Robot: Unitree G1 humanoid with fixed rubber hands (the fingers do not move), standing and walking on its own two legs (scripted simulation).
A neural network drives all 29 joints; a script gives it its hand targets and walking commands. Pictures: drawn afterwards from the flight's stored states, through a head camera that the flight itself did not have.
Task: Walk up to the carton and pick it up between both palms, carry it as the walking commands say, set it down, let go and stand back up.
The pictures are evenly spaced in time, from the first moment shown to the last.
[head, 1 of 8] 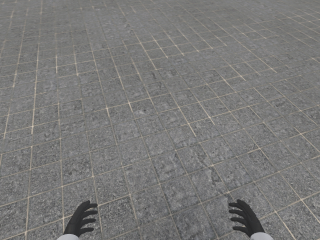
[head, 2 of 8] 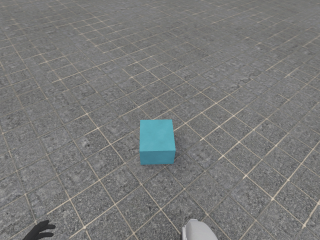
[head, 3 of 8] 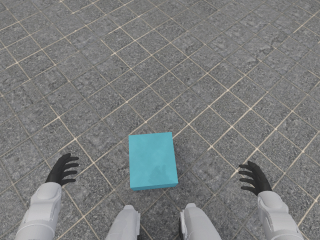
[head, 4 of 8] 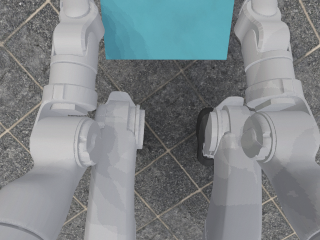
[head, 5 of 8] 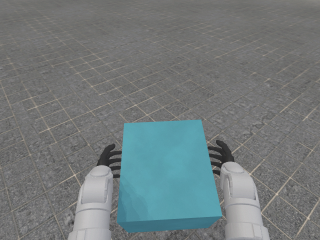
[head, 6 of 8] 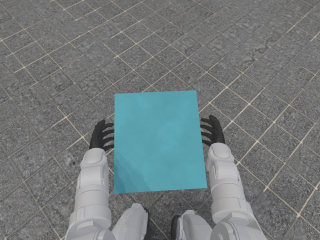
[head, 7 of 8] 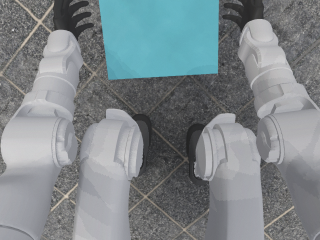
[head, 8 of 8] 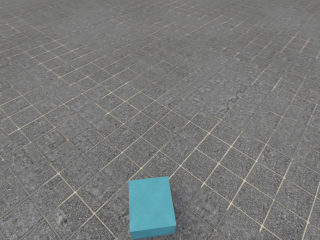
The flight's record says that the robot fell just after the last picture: no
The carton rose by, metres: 0.70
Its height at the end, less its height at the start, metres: +0.00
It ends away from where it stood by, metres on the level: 0.02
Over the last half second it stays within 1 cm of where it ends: yes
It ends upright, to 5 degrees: yes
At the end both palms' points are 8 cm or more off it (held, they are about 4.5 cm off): yes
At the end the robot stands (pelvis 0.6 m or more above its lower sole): yes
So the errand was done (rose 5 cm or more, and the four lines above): yes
